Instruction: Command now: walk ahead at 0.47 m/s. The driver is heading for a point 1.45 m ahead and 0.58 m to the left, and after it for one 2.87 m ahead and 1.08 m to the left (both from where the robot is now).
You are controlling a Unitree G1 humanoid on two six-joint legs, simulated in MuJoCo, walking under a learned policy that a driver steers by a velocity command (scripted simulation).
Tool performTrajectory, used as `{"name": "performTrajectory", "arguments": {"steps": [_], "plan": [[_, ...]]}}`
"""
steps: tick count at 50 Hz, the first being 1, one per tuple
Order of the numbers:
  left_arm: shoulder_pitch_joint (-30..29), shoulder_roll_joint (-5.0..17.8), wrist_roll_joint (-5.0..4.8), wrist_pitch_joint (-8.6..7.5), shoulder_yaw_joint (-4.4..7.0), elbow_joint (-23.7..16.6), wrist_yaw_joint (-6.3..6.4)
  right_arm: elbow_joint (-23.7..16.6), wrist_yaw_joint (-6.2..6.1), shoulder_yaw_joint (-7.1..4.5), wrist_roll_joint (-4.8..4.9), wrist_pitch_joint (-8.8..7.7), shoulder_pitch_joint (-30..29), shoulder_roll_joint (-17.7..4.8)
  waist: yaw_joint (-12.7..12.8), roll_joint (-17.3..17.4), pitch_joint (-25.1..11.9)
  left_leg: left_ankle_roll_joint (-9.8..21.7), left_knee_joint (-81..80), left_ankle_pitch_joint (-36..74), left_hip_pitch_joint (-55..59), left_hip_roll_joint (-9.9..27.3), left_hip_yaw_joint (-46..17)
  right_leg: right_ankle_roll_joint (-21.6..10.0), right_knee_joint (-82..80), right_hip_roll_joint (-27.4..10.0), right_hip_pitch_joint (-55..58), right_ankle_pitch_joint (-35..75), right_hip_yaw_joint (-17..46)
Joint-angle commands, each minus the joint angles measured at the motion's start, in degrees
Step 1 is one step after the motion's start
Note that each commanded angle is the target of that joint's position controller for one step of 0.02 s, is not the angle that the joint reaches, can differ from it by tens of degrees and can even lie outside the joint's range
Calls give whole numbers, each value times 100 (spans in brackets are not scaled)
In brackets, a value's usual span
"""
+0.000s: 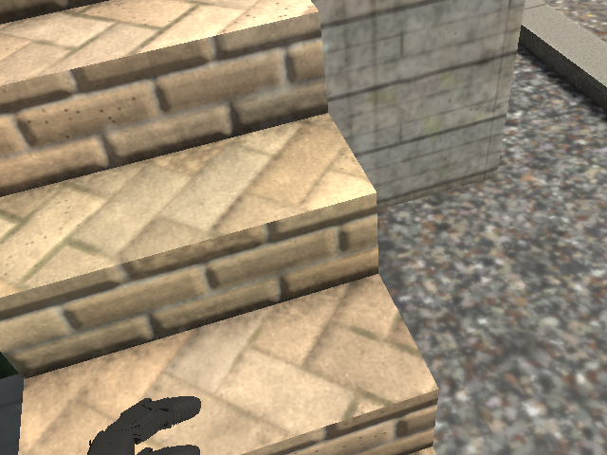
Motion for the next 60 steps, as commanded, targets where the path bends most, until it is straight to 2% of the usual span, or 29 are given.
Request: {"name": "performTrajectory", "arguments": {"steps": [1, 3, 5, 10, 14, 17, 19, 21, 22, 23, 24, 26, 29, 35, 38, 40, 42, 44, 45, 46, 47, 48, 49, 50, 52, 55, 57, 59, 60], "plan": [[2044, 1581, -68, 238, 380, 1195, 98, -1645, 13, -104, -440, -58, -444, 103, -158, -2207, -263, 289, 3490, 1161, -3098, -1166, -301, 238, -4216, -1722, 3058, -49, 4984], [832, 1543, 106, 27, 328, 1208, 397, -2324, 227, -186, -266, 63, -854, -104, -652, -1382, 42, 35, 5513, 2362, -3773, -773, -556, 20, -4892, -1827, 2367, -2129, 5014], [918, 1040, 493, -162, 189, 1689, 425, -2868, 17, 14, -84, 45, -1770, 325, -546, -1755, 84, -163, 7317, 1905, -4508, -882, -406, -707, -4052, -1550, 2148, -13, 3007], [1890, 263, 369, -243, -89, 2670, 293, -3297, -180, 88, 29, 63, -1954, 164, -495, -770, 232, 556, 10138, 1060, -6098, -1256, -832, -649, -3988, -1731, 2480, 146, 1887], [1491, 758, 389, -286, -88, 2366, 195, -3383, -435, 38, 285, 508, -2190, -230, -692, -325, 717, 352, 8087, 1403, -5432, -1056, -363, -154, -4711, -1545, 1114, 109, 189], [1613, 1072, 295, -275, 22, 2502, 197, -3498, -493, 134, 228, 780, -2077, -206, -777, -1034, 716, 334, 5936, 685, -3479, -562, 308, -175, -5842, -1323, 661, 975, -604], [1350, 1218, 118, -132, 95, 2225, 355, -3453, -363, 355, 82, 688, -1681, 169, -1026, -961, 62, 638, 3277, 143, -1240, -445, 152, -244, -5535, -1243, 1008, 3436, -1109], [1862, 1892, -13, 28, 294, 2194, 534, -3138, -299, 271, 77, 637, -1119, -253, -1082, -1055, -174, 367, 1819, -945, -952, -945, 632, -611, -4483, -1378, 2369, 6596, -977], [1808, 1431, 84, 109, 207, 1910, 623, -3119, -268, 238, 7, 574, -1186, -394, -865, -1400, 187, 506, 607, -1397, -1617, -788, 13, -632, -3493, -1270, 2997, 7281, -1001], [2778, 560, 68, 155, 80, 1757, 565, -2675, -179, -69, -59, 499, -626, -1077, -633, 1264, -1064, 1135, -1051, -1931, 876, 423, -2478, -302, -1686, -411, 917, 5709, -1052], [1682, 1174, 286, 184, 219, 1461, 423, -2441, -227, -516, -336, 643, 343, -2338, -1583, 2215, -1577, 900, -3883, -2499, 142, 507, -4823, -244, 188, 472, 879, 1533, -377], [905, 358, 730, 109, 99, 852, 145, -2446, -197, -133, -358, 888, -1895, -1247, -374, 1396, -483, 943, -3436, -2014, -1976, 368, -4769, -167, 2835, 778, 113, 1520, 383], [883, 211, 639, -50, -22, 759, -112, -1595, -212, 29, -417, 581, -1577, -277, 21, 473, -244, 904, -1586, -1015, -2185, 119, -2910, -239, 2889, 664, 81, 1645, 31], [773, 753, 404, 94, 50, 614, 11, -1194, -208, -133, -189, 217, -1106, -463, -198, 200, 129, 1394, -1669, -916, -2156, 505, -3215, -115, 2358, 409, -274, 1120, -122], [203, 570, 280, 78, -22, 227, -55, -1635, -314, -153, -219, 94, -1271, -495, -412, 417, 246, 1360, -1284, -645, -2237, 547, -2886, -93, 1406, 271, -530, 274, -111], [598, 511, 261, 22, 0, 274, -91, -1841, -402, -162, -46, 87, -1025, -462, -322, 179, 67, 1096, -70, -118, -2017, 33, -2227, -108, -691, -122, 152, 588, 63], [1743, 614, -78, 51, 222, 988, -154, -1961, -466, 81, 164, 187, -1151, 99, 154, 125, 28, 868, 1404, 581, -2974, -807, -465, 61, -4413, -320, 3021, 4337, -1135], [1597, 140, -70, 67, 60, 1259, -150, -2232, -509, 392, 128, 158, -1004, 714, -111, -1096, 403, 844, 3940, 378, -3373, -1528, 81, -77, -6067, -899, 3597, 6153, -978], [1659, -59, 68, 8, -156, 1443, -59, -2346, -433, 506, 45, 160, -1018, 1175, -297, -1138, 82, 808, 6530, -155, -4529, -1883, -247, 79, -4978, -1148, 4311, 7414, -884], [2327, 129, 408, -19, -296, 1717, 20, -2805, -368, 417, 359, 96, -1232, 1253, -467, -1397, -735, 811, 8621, -734, -6406, -1435, -435, 794, -1896, -1819, 6209, 11687, -644], [3036, 720, 445, 58, -19, 1725, 122, -2897, -319, 227, 476, 32, -917, 539, -379, -1099, -1354, 657, 9314, -88, -7510, -1079, -425, 998, -1706, -2157, 7514, 11934, -229], [3276, 1052, 604, 148, 137, 1682, 170, -2993, -281, 110, 404, -25, -1533, 79, -105, -367, -1027, 526, 10027, 443, -8810, -1104, -201, 760, -2016, -1914, 7907, 10264, 31], [3246, 1241, 578, 114, 196, 1889, 211, -3246, -226, 54, 409, 0, -2203, 56, -170, -517, -386, 397, 10677, 1006, -9010, -910, 3, 386, -2837, -2154, 7134, 8243, 714], [2749, 1451, 244, -70, 178, 2079, 291, -3690, -233, 8, 457, 192, -2734, -334, -617, -1640, 910, 207, 10297, 1238, -8709, -202, -580, -305, -4270, -2960, 5599, 5312, 2348], [1748, 681, 314, -490, -159, 2293, 343, -3799, -389, 4, 276, 555, -3105, -358, -992, -1342, 2766, 219, 10226, 629, -8302, -656, -934, -288, -5068, -2249, 3175, 3130, 1158], [1536, 478, 355, -562, -283, 2497, 82, -4170, -712, -60, 153, 762, -3101, -284, -923, -814, 2363, 413, 9657, 284, -7149, -766, -161, -287, -5270, -1512, 2330, 3404, -376], [1930, 458, 135, -361, -375, 2581, 135, -4373, -691, -32, 199, 716, -3083, -225, -970, -1056, 1729, 897, 8708, -460, -5982, -786, 213, -81, -4669, -1087, 2581, 7449, -1400], [1552, 1572, -35, -202, -140, 2037, 411, -3958, -522, -101, 212, 800, -849, -711, -2130, -1046, -243, 982, 3922, 821, -699, -619, 130, 125, -4567, -963, 2073, 10718, -1978], [2478, 2049, -211, -24, 50, 2207, 580, -4047, -543, -133, 237, 767, -1048, -751, -1960, -718, -693, 904, 2320, -480, 175, -675, -497, 143, -3362, -1083, 2590, 12093, -1306]]}}
Velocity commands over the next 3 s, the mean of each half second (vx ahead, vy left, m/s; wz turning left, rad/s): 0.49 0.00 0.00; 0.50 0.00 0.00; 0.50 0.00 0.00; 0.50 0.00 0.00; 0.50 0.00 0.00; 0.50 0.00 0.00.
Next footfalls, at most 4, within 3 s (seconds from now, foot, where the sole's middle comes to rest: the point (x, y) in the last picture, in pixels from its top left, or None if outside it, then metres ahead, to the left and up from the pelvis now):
0.44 left None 0.24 0.21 -0.51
0.74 right None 0.08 0.02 -0.47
0.90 right None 0.05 -0.02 -0.71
1.30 left None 0.27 0.17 -0.52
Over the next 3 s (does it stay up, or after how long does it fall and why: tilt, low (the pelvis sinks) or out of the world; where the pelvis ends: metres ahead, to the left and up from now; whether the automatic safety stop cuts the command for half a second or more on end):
stays up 0.34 0.24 0.37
